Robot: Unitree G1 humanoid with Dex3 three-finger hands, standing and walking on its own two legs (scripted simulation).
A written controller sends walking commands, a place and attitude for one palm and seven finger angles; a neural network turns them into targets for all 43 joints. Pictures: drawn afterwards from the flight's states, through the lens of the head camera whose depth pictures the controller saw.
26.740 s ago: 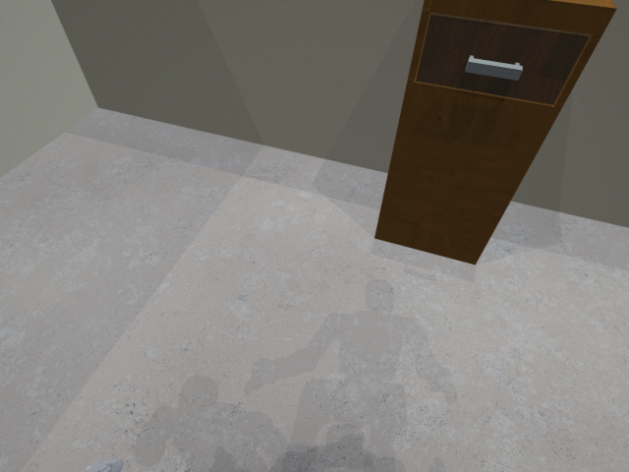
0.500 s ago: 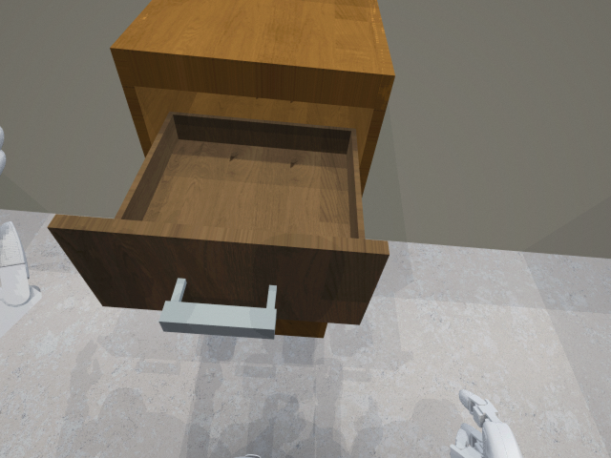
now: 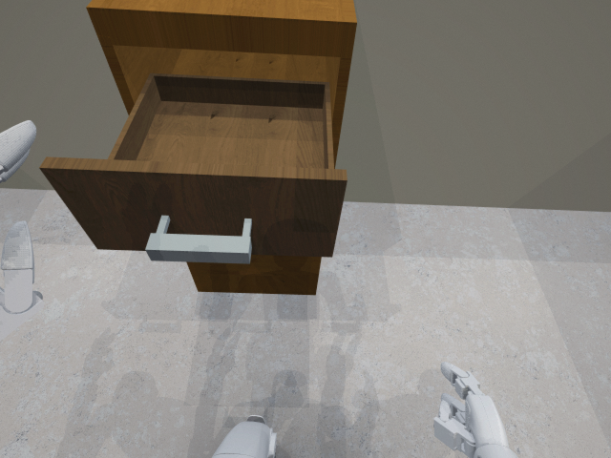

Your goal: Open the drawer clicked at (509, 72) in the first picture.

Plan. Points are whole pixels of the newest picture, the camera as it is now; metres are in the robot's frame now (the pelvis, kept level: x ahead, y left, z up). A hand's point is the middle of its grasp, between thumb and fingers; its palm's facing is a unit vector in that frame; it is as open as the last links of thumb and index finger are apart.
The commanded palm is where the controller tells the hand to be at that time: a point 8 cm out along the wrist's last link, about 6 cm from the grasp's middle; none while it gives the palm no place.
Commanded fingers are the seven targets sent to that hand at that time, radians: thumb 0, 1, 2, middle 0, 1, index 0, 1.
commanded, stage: stop stepping back and stand still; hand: left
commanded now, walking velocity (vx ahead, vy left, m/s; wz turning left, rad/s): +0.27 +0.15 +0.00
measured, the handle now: (203, 235) +0.39 +0.17 +0.05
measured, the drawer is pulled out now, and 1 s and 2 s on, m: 0.30 0.30 0.30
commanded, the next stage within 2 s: let the arm hang, fingers relaxed in 0.80 s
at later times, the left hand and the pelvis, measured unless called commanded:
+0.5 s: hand out of the picture +0.07 +0.25 +0.24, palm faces +0.52 -0.74 -0.43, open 7.4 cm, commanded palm +0.02 +0.29 +0.24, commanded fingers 0.00 0.90 0.90 -0.20 -0.30 -0.20 -0.30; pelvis -0.09 +0.00 +0.00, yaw +3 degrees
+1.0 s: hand out of the picture +0.11 +0.28 +0.08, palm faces +0.35 -0.82 -0.44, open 7.4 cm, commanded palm none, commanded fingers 0.00 0.90 0.90 -0.20 -0.30 -0.20 -0.30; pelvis -0.10 +0.01 +0.00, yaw +7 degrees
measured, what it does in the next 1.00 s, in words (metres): walks backwards: left foot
